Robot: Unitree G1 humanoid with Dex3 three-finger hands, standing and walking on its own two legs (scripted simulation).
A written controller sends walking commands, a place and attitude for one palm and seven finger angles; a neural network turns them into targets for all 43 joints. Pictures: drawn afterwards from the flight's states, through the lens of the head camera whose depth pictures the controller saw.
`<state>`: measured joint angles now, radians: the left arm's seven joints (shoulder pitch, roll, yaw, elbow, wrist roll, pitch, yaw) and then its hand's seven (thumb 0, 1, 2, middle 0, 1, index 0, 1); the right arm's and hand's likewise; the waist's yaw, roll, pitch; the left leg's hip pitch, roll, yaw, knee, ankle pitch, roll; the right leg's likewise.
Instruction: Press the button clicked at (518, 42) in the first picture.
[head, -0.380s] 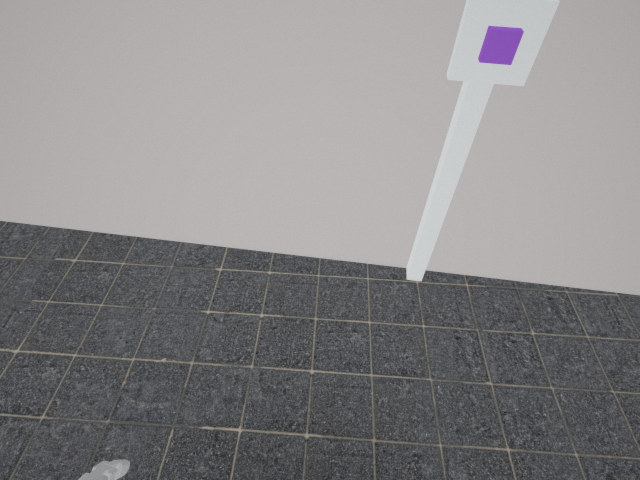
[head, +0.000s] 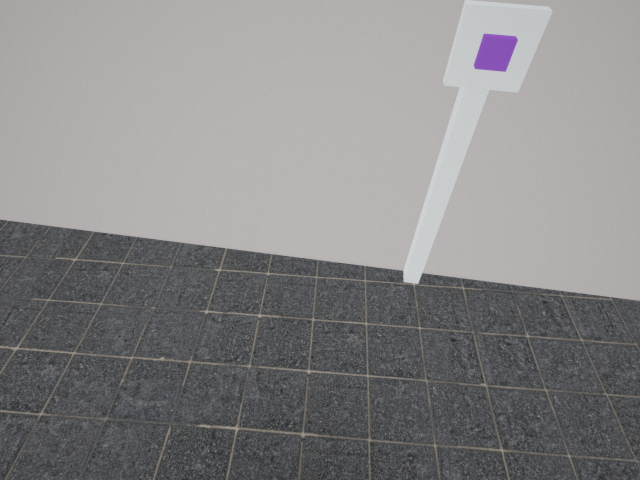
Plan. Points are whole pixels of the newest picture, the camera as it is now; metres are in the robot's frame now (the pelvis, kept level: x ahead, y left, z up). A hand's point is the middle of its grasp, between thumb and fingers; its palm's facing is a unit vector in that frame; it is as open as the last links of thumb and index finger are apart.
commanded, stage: stand and wait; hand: left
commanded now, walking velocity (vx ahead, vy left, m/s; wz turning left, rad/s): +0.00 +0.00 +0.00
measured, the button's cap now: (494, 52) +0.98 -0.33 +0.15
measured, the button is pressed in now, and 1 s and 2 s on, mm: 0 0 0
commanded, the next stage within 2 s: look at it before walking up in 0.44 s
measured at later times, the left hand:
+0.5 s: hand out of the picture +0.06 +0.24 -0.15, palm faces -0.02 -0.94 -0.33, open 7.4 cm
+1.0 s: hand out of the picture +0.07 +0.23 -0.15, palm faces -0.03 -0.95 -0.33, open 7.4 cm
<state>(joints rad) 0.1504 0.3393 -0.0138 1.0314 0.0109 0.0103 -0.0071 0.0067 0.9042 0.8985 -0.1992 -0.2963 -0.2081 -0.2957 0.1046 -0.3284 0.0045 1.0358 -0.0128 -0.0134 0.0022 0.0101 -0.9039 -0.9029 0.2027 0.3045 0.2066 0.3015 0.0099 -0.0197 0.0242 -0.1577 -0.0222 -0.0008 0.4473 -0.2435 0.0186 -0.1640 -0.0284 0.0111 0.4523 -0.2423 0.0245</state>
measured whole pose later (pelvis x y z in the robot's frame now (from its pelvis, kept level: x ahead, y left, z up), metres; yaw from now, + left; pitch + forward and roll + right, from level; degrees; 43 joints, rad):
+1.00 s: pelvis +0.00 -0.01 +0.00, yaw +0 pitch -2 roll +0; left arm 0.13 0.35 -0.01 1.09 0.01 0.00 -0.01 0.01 0.90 0.90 -0.20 -0.30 -0.21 -0.30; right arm 0.11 -0.34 0.01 1.12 -0.01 -0.02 0.00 0.01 -0.91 -0.90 0.20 0.30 0.21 0.30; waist 0.00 -0.01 0.04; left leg -0.14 0.00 -0.01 0.37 -0.20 0.00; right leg -0.15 -0.01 0.00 0.39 -0.20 0.01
